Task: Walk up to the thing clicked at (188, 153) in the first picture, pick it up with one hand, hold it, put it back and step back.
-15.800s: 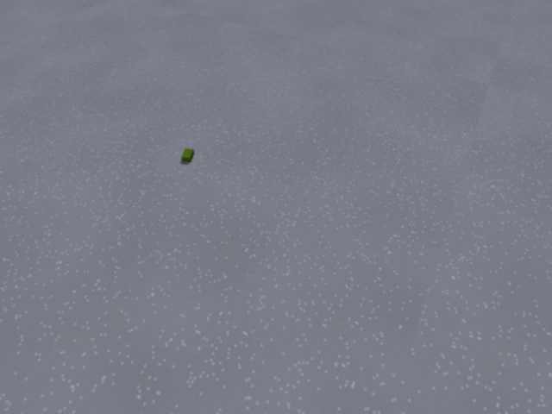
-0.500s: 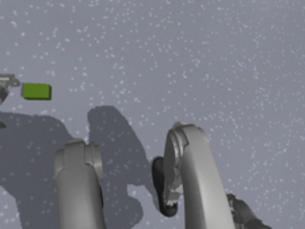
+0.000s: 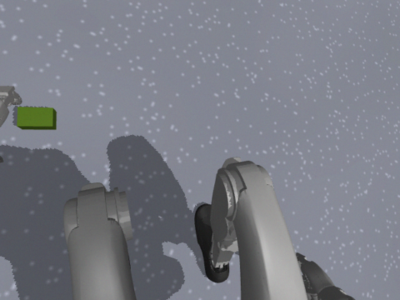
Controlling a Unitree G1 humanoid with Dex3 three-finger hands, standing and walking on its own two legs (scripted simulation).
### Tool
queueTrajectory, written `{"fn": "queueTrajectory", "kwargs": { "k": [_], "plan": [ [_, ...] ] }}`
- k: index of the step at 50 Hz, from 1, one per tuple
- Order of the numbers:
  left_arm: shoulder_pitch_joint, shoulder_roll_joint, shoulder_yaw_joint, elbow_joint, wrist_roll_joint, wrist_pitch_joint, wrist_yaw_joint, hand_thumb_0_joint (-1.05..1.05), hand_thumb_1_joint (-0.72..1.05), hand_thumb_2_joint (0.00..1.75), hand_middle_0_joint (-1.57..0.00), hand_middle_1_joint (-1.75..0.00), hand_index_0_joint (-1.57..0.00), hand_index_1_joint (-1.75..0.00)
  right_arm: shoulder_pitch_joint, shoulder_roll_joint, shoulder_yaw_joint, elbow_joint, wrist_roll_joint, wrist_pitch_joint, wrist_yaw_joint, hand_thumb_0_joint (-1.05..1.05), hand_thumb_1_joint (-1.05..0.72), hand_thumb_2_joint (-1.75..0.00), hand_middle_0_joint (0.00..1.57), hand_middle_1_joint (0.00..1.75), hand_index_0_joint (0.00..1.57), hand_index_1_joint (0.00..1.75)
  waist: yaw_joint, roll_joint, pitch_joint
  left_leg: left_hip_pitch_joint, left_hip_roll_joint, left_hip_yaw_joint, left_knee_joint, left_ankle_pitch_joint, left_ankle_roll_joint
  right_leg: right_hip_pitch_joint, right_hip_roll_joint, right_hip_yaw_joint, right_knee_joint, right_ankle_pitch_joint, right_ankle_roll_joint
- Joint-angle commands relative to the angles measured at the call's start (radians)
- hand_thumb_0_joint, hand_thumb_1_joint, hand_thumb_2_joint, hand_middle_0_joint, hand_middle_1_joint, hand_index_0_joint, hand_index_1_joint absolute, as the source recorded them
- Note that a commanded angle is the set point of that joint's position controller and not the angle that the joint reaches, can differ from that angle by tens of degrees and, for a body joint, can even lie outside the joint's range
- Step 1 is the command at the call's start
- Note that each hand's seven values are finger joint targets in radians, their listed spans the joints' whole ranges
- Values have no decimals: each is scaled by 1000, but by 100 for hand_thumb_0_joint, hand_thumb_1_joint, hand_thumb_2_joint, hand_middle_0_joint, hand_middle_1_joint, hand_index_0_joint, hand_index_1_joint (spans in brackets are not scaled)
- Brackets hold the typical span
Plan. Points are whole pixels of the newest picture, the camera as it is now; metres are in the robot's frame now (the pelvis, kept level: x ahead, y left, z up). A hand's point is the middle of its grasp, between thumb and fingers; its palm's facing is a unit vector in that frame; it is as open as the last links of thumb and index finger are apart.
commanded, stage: approach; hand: left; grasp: from above
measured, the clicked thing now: (37, 118) +0.49 +0.29 -0.30
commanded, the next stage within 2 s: close in in 0.68 s
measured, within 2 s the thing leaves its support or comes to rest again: neither
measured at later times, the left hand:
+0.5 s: hand (36, 105) +0.49 +0.26 -0.18, palm faces -0.51 -0.01 -0.86, open 13.5 cm
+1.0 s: hand (15, 111) +0.47 +0.29 -0.19, palm faces -0.47 -0.02 -0.88, open 12.9 cm
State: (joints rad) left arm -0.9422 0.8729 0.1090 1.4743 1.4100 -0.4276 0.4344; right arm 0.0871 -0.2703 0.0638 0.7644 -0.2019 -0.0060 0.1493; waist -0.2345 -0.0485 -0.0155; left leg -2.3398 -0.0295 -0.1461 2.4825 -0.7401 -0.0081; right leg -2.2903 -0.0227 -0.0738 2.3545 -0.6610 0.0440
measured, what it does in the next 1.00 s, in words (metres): stands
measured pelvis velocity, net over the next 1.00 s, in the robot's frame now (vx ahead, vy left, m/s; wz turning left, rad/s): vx -0.01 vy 0.00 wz -0.03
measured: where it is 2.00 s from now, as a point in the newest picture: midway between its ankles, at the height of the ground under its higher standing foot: (168, 273)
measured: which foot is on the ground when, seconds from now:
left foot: down 0.00-1.00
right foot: down 0.00-1.00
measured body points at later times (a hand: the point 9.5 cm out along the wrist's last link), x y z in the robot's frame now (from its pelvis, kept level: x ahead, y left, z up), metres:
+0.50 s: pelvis +0.00 +0.00 +0.01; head +0.26 +0.06 +0.37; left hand +0.51 +0.25 -0.13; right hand +0.00 -0.27 -0.08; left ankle +0.06 +0.12 -0.28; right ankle +0.10 -0.13 -0.28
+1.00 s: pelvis -0.01 +0.00 +0.00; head +0.25 +0.11 +0.36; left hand +0.49 +0.29 -0.14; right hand +0.06 -0.28 -0.07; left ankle +0.06 +0.12 -0.28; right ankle +0.10 -0.13 -0.28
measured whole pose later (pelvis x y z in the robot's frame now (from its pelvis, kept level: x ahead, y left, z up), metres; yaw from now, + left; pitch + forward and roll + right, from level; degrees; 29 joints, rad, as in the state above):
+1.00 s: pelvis -0.01 +0.00 +0.00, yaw -2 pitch +33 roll -12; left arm -1.11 0.91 0.03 1.60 1.44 -0.37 0.44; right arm 0.10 -0.29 0.15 0.68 -0.19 -0.04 0.15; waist -0.33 -0.06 0.02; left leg -2.34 -0.03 -0.17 2.48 -0.72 0.00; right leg -2.27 -0.01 -0.10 2.32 -0.63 0.05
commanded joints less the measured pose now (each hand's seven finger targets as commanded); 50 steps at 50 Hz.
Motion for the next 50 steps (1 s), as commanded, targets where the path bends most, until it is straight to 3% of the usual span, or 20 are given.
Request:
{"fn": "queueTrajectory", "kwargs": {
  "k": [1,3,10,14,17,18,23,25,28,32,34,37,41,44,46,50],
  "plan": [
    [-408,165,-12,-139,-32,10,56,0,-35,83,-14,-103,-19,-98,244,-273,-79,9,-2,-5,-10,0,-92,-90,20,30,20,30,-77,393,-668,584,-1,67,-275,265,33,264,41,-99,-194,217,-65],
    [-471,145,-37,-134,-22,27,65,0,-38,86,-13,-104,-17,-100,246,-279,-74,11,-1,-9,-15,0,-92,-90,20,30,20,30,-96,410,-686,601,2,66,-278,265,32,259,44,-107,-200,223,-64],
    [-511,172,-41,3,2,149,90,0,-41,89,-12,-105,-16,-101,267,-287,-37,-24,2,-19,-18,0,-92,-90,20,30,20,30,-114,443,-672,558,-1,82,-292,271,31,286,45,-105,-205,250,-75],
    [-455,185,-46,33,-21,218,66,0,-42,90,-12,-104,-15,-100,256,-288,-16,-60,15,-15,-24,0,-91,-90,20,30,20,30,-101,408,-695,501,-4,97,-291,280,46,368,48,-89,-220,277,-73],
    [-409,238,-23,6,-62,249,29,0,-45,92,-10,-105,-13,-101,256,-290,-6,-86,37,-8,-27,0,-91,-90,20,30,20,30,-75,386,-726,471,-5,107,-295,294,51,442,46,-77,-227,295,-69],
    [-372,225,-29,37,-75,259,12,0,-45,92,-11,-103,-14,-100,258,-288,-7,-93,47,-8,-28,0,-91,-90,20,30,20,30,-81,358,-689,451,-3,107,-288,286,54,433,45,-74,-229,290,-68],
    [-311,283,7,-73,-137,225,-45,0,-44,91,-13,-98,-15,-96,259,-287,1,-112,64,5,-27,0,-91,-90,20,30,20,30,-58,326,-715,418,-2,105,-294,280,54,518,47,-69,-243,278,-62],
    [-300,287,14,-104,-145,192,-64,0,-42,89,-15,-97,-17,-94,264,-294,-4,-108,66,6,-27,0,-91,-90,20,30,20,30,-65,318,-679,405,-3,105,-281,262,51,493,46,-69,-247,253,-66],
    [-331,312,43,-209,-154,126,-73,0,-40,87,-17,-95,-19,-93,277,-293,-14,-97,60,7,-29,0,-91,-90,20,30,20,30,-48,346,-685,424,-4,108,-279,230,43,481,45,-66,-264,210,-70],
    [-366,250,18,-238,-131,50,-73,0,-38,87,-18,-95,-20,-93,303,-291,-30,-68,41,4,-24,0,-91,-90,20,30,20,30,-79,373,-658,479,0,89,-269,207,31,398,47,-82,-264,172,-76],
    [-406,193,-18,-234,-134,23,-65,0,-37,89,-18,-97,-21,-94,303,-291,-38,-56,37,-1,-22,0,-91,-90,20,30,20,30,-98,375,-632,508,6,72,-282,182,26,341,47,-97,-267,149,-79],
    [-454,165,-60,-180,-102,5,-48,0,-31,93,-21,-100,-24,-98,304,-292,-38,-26,30,-5,-21,0,-91,-89,20,30,20,30,-118,382,-603,533,9,60,-286,165,26,297,48,-106,-258,148,-72],
    [-482,164,-84,-90,-60,13,-14,0,-31,88,-16,-105,-21,-100,298,-300,-26,-13,22,-8,-18,0,-91,-90,20,30,20,30,-126,406,-592,568,10,51,-294,219,19,277,49,-121,-231,190,-73],
    [-462,190,-73,14,-19,33,19,0,-34,86,-14,-104,-19,-99,289,-305,-14,-28,16,-9,-15,0,-91,-90,20,30,20,30,-126,402,-575,570,10,40,-303,249,17,265,48,-130,-216,212,-73],
    [-466,239,-54,16,7,48,39,0,-37,87,-12,-105,-17,-100,279,-306,-4,-38,11,-12,-13,0,-91,-90,20,30,20,30,-115,432,-597,566,7,53,-295,271,20,293,52,-127,-212,236,-75],
    [-452,275,-24,24,19,91,73,0,-39,87,-11,-105,-16,-100,267,-304,7,-73,11,-23,-9,0,-91,-90,20,30,20,30,-111,457,-637,578,8,61,-290,312,24,320,53,-121,-200,274,-76]
  ]
}}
